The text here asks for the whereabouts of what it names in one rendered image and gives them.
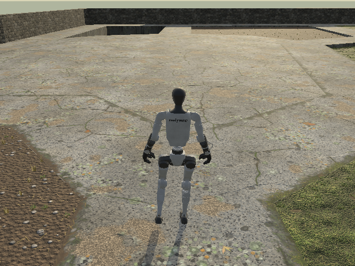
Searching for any robot right forearm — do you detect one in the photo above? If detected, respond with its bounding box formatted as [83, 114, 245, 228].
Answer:
[200, 134, 210, 155]

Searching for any robot left foot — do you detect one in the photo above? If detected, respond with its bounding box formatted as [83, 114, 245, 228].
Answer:
[155, 215, 163, 224]

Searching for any right robot upper arm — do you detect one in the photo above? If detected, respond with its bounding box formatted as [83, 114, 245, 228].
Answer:
[190, 111, 205, 142]

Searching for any robot left forearm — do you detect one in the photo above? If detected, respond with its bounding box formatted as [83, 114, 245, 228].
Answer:
[144, 133, 155, 154]

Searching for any left robot thigh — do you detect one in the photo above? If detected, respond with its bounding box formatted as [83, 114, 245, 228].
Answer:
[158, 154, 170, 188]

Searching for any left robot upper arm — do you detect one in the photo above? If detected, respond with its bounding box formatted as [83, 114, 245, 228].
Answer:
[150, 111, 167, 141]

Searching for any robot left hand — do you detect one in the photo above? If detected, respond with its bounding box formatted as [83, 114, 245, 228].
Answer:
[143, 152, 155, 163]

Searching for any robot right hand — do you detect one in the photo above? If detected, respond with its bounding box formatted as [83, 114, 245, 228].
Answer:
[199, 153, 212, 165]

